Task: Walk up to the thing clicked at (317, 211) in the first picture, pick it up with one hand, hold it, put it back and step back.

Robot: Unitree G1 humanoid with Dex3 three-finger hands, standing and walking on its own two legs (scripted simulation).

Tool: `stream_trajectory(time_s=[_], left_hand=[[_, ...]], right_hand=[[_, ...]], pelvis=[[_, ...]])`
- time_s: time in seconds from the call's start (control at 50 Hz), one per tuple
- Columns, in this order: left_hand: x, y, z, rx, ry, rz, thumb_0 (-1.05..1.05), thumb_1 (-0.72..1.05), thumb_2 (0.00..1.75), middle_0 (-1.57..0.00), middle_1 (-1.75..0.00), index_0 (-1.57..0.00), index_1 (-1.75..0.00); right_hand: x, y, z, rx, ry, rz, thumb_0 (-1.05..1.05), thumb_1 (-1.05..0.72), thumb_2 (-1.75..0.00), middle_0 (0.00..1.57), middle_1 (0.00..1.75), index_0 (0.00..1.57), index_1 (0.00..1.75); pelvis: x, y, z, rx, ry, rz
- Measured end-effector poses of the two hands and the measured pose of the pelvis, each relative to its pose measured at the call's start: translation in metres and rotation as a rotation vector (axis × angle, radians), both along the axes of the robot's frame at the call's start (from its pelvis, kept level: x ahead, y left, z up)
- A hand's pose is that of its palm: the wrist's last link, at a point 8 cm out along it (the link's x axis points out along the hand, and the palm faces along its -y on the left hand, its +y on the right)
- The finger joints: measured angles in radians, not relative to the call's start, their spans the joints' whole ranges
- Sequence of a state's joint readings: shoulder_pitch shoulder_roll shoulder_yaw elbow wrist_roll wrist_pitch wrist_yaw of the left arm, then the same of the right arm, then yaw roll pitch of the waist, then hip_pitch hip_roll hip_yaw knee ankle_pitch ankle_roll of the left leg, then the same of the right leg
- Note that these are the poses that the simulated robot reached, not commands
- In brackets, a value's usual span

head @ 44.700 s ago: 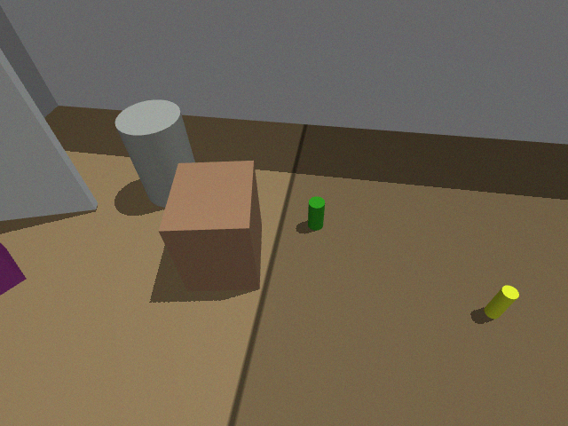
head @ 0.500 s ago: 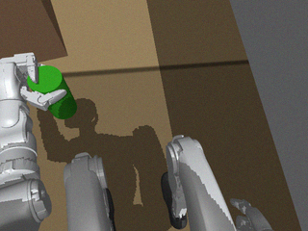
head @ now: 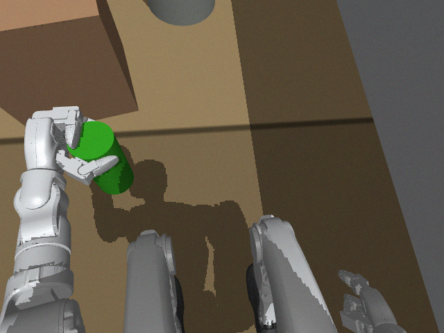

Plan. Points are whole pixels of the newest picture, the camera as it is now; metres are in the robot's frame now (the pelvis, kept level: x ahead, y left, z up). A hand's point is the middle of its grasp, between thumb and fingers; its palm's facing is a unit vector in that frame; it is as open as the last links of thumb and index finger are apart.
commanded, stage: lift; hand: left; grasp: from the side
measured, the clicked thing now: (105, 161) +0.44 +0.20 -0.08
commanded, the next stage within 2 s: hold in 1.46 s
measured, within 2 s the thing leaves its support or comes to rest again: neither
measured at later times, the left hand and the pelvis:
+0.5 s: hand (6, 125) +0.39 +0.21 +0.16, palm faces +0.07 -1.00 -0.05, open 6.9 cm; pelvis +0.02 +0.00 +0.15, yaw +2 degrees
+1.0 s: hand out of the picture +0.38 +0.20 +0.24, palm faces +0.02 -1.00 -0.03, open 6.7 cm; pelvis +0.04 +0.00 +0.23, yaw +3 degrees
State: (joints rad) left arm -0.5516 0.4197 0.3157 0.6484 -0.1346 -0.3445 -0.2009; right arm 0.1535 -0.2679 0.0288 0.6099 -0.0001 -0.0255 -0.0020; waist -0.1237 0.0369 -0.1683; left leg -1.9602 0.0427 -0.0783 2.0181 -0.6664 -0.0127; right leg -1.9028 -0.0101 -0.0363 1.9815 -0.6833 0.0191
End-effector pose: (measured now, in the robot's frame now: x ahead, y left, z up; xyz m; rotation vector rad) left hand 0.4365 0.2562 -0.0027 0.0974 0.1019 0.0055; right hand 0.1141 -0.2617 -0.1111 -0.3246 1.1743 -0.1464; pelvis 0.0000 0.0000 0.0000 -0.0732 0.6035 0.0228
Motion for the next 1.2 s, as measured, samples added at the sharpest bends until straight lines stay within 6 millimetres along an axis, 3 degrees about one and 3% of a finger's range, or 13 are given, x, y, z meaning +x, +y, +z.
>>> stream_trajectory(time_s=[0.14, 0.4, 0.64, 0.74, 0.9, 1.2], left_hand=[[-0.017, 0.002, 0.046, -0.035, 0.009, 0.038, 0.0, -0.56, 1.11, -0.68, -1.27, -1.48, -1.65], [-0.063, -0.001, 0.134, -0.032, 0.044, 0.049, -0.01, -0.51, 1.08, -0.66, -1.24, -1.39, -1.57], [-0.068, 0.006, 0.216, -0.048, -0.005, 0.046, 0.0, -0.5, 1.08, -0.65, -1.23, -1.37, -1.56], [-0.069, 0.004, 0.232, -0.067, 0.003, 0.028, 0.0, -0.49, 1.08, -0.65, -1.23, -1.4, -1.57], [-0.076, -0.003, 0.242, -0.07, 0.045, 0.016, -0.01, -0.48, 1.07, -0.65, -1.21, -1.41, -1.56], [-0.068, -0.003, 0.282, -0.065, 0.03, 0.026, 0.0, -0.4, 1.06, -0.6, -1.17, -1.34, -1.51]], right_hand=[[0.016, 0.005, 0.038, 0.016, -0.046, -0.007, 0.0, -0.93, -0.9, 0.2, 0.3, 0.21, 0.3], [0.051, 0.018, 0.129, 0.032, -0.175, 0.019, 0.0, -0.91, -0.9, 0.2, 0.3, 0.21, 0.3], [0.056, 0.02, 0.205, 0.015, -0.254, 0.035, 0.0, -0.9, -0.9, 0.2, 0.3, 0.21, 0.3], [0.052, 0.019, 0.222, 0.018, -0.24, 0.034, 0.01, -0.9, -0.9, 0.2, 0.3, 0.21, 0.3], [0.049, 0.021, 0.238, 0.028, -0.208, 0.036, 0.01, -0.91, -0.9, 0.2, 0.3, 0.21, 0.3], [0.068, 0.024, 0.272, 0.022, -0.252, 0.035, 0.01, -0.9, -0.9, 0.21, 0.3, 0.21, 0.3]], pelvis=[[0.006, 0.001, 0.039, 0.004, -0.028, 0.005], [0.018, 0.001, 0.122, 0.011, -0.136, 0.023], [0.024, 0.003, 0.184, 0.019, -0.254, 0.041], [0.027, 0.004, 0.202, 0.026, -0.285, 0.041], [0.035, 0.003, 0.224, 0.039, -0.32, 0.038], [0.054, 0.0, 0.255, 0.049, -0.39, 0.043]])
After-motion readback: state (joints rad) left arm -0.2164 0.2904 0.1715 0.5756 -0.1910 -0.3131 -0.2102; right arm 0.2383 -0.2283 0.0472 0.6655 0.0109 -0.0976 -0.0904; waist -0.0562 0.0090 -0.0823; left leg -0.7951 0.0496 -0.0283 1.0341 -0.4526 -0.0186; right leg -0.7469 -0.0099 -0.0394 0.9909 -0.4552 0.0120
